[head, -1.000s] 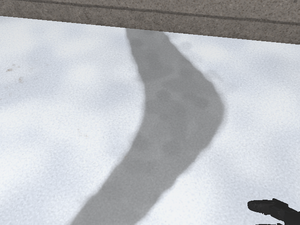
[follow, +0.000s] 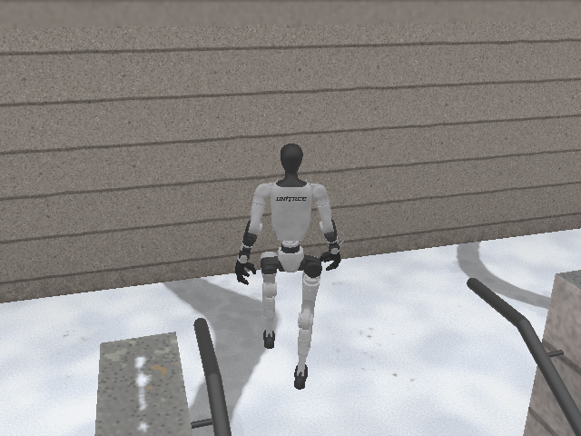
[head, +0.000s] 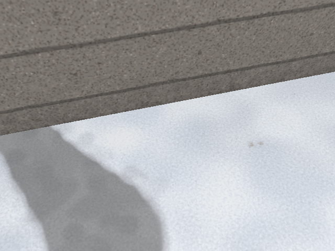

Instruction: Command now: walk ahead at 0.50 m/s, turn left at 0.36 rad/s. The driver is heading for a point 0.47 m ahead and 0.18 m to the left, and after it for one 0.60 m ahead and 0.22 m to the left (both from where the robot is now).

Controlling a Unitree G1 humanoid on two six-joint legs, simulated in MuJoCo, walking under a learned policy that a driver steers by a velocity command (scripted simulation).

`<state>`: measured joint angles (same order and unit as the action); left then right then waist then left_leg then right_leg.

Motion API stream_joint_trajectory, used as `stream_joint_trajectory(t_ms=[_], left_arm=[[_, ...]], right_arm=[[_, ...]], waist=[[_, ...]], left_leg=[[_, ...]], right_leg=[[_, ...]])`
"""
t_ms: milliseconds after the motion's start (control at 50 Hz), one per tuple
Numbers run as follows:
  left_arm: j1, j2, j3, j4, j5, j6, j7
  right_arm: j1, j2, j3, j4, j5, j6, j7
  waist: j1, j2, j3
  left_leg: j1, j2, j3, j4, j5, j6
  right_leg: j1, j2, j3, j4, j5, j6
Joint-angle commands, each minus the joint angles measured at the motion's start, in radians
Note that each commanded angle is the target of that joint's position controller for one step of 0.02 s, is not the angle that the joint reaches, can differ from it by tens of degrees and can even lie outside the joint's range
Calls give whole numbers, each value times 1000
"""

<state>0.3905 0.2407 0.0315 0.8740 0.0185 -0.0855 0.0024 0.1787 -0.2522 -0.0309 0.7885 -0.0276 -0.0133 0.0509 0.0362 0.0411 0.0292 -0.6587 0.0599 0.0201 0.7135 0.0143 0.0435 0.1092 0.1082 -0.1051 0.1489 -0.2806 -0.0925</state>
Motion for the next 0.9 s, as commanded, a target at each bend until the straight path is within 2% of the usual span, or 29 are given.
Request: stream_joint_trajectory(t_ms=[20, 80, 100, 120, 140, 160, 180, 200, 220, 240, 280, 320, 400, 500, 520, 560, 580, 600, 620, 640, 660, 680, 700, 740, 760, 800, 820, 860, 900], left_arm=[[48, 126, 21, -7, 4, -9, 18], [28, 173, 28, 5, 13, 3, 34], [20, 188, 31, 4, 17, 11, 37], [-5, 196, 30, -10, 12, 13, 38], [8, 134, 13, -63, -4, 3, 28], [7, 117, 16, -104, -7, -5, 12], [-81, 145, 16, -116, 13, -12, 6], [-117, 136, 9, -135, 1, -24, 0], [-115, 131, 10, -130, 2, -25, -1], [-111, 127, 9, -134, 18, -7, -1], [-74, 105, 3, -130, 35, 32, -8], [-108, 95, -1, -150, 34, 47, -13], [-287, 88, -7, -209, 25, 46, -18], [-420, 100, -12, -257, 10, 30, -22], [-419, 110, -10, -262, 9, 26, -22], [-338, 140, 1, -244, 7, 17, -17], [-246, 161, 11, -217, 7, 11, -10], [-116, 192, 25, -182, 16, -3, 2], [47, 269, 43, -176, 38, -9, 20], [18, 350, 63, -184, 44, 7, 24], [-41, 264, 54, -189, 28, 19, 19], [-98, 186, 36, -199, 16, 21, 21], [-132, 148, 25, -194, 21, 15, 19], [-120, 158, 32, -156, 10, -13, 27], [-105, 156, 32, -141, 4, -28, 23], [-83, 156, 38, -113, -8, -48, 12], [-95, 146, 37, -102, -4, -50, 0], [-104, 130, 33, -88, -8, -41, -9], [-129, 114, 26, -71, -19, -39, -11]], right_arm=[[-146, -45, -3, -109, -4, -22, 8], [-22, -75, -17, -82, -7, -20, -3], [92, -101, -30, -51, -11, -26, -8], [250, -140, -51, -7, -24, -33, -17], [352, -258, -88, 2, -29, -27, -35], [292, -290, -96, -11, 5, -18, -34], [252, -256, -95, -4, 32, -13, -35], [202, -208, -83, -8, 30, -10, -40], [161, -161, -69, -6, 24, -10, -41], [135, -139, -61, -6, 27, -15, -44], [124, -140, -58, -9, 27, -31, -41], [141, -169, -66, -2, 28, -42, -39], [202, -178, -72, 8, 29, -40, -39], [272, -195, -81, 12, 15, -33, -48], [266, -201, -83, 6, 12, -33, -52], [213, -219, -87, -14, 7, -35, -59], [185, -228, -89, -22, 6, -39, -57], [175, -212, -83, -22, 14, -46, -49], [186, -133, -59, -51, 24, -56, -41], [296, -76, -48, -85, 45, -53, -41], [287, -155, -54, -45, 11, -36, -50], [224, -165, -59, -41, -2, -29, -43], [152, -152, -53, -54, -12, -28, -33], [125, -131, -46, -60, -21, -7, -9], [121, -120, -43, -63, -19, 2, -3], [104, -102, -37, -69, -15, 6, -8], [74, -96, -35, -73, -21, 5, -6], [26, -76, -23, -88, -18, 0, 1], [-33, -54, -4, -95, -14, -13, 8]], waist=[[22, -87, 81], [-45, -137, -16], [-94, -140, -80], [-176, -107, -162], [-193, 56, -277], [-127, 191, -349], [-139, 19, -239], [-112, -24, -122], [-65, -82, -38], [-33, -81, -2], [-4, -42, -19], [-3, -23, -14], [-66, 15, 17], [-127, 27, -1], [-120, 31, -3], [-69, 41, -16], [-22, 34, -49], [46, -25, -116], [102, -150, -273], [20, -391, -331], [-3, -232, -227], [-8, -126, -105], [-8, -70, -45], [-25, -137, -4], [-29, -140, -4], [-48, -133, -25], [-53, -135, -38], [-54, -178, -56], [-49, -194, -39]], left_leg=[[13, -36, 67, -94, -30, 37], [185, -135, 133, -116, -196, 101], [315, -161, 121, -151, -223, 129], [550, -134, 48, -219, -205, 174], [827, 128, -311, -230, -252, 283], [993, 305, -811, -370, -120, 424], [922, 260, -668, -388, -143, 388], [773, 235, -546, -419, -109, 348], [638, 184, -461, -449, -36, 299], [545, 136, -395, -465, 33, 273], [465, 82, -321, -487, 103, 262], [429, 49, -287, -507, 114, 258], [451, 6, -280, -511, 66, 208], [575, 32, -341, -424, 154, 181], [587, 44, -364, -402, 163, 171], [560, 58, -400, -347, 182, 136], [532, 40, -401, -265, 243, 118], [480, -25, -352, -82, 237, 92], [378, -93, -254, 206, 7, 66], [83, -236, -144, 424, -591, 41], [-6, -134, -147, 528, -535, 50], [-7, -91, -140, 509, -440, 42], [9, -64, -122, 468, -378, 30], [52, -17, -104, 423, -339, 15], [66, -23, -99, 417, -323, 9], [60, -44, -94, 396, -305, -3], [47, -57, -93, 370, -292, -12], [75, -70, -58, 254, -247, -20], [208, -80, -8, 21, -106, -18]], right_leg=[[-10, -312, 14, 27, 717, -37], [57, -325, -30, 284, 1190, -10], [27, -326, -43, 457, 1192, -8], [-117, -307, -65, 696, 1007, 3], [-412, -209, -94, 1071, 499, 34], [-743, -8, 58, 1335, -247, 65], [-842, -99, 186, 1328, -150, 52], [-837, -143, 174, 1249, -71, 54], [-789, -175, 162, 1149, -48, 60], [-739, -193, 161, 1088, -51, 78], [-671, -198, 141, 1014, -43, 107], [-679, -201, 118, 923, 8, 131], [-722, -193, 103, 676, 194, 155], [-706, -146, 112, 496, 253, 140], [-678, -140, 124, 464, 234, 131], [-533, -119, 137, 396, 164, 106], [-403, -95, 127, 368, 122, 89], [-218, -122, 149, 307, 121, 61], [4, -355, 381, 262, -117, 10], [157, -564, 846, 121, -217, -92], [60, -546, 862, 118, -318, -105], [-62, -503, 698, 104, -306, -80], [-145, -453, 562, 73, -187, -64], [-219, -391, 377, 26, -8, -38], [-227, -383, 331, 30, 153, -44], [-203, -382, 229, 72, 576, -61], [-182, -370, 173, 95, 743, -62], [-192, -332, 84, 98, 833, -58], [-274, -272, -5, 78, 843, -24]])
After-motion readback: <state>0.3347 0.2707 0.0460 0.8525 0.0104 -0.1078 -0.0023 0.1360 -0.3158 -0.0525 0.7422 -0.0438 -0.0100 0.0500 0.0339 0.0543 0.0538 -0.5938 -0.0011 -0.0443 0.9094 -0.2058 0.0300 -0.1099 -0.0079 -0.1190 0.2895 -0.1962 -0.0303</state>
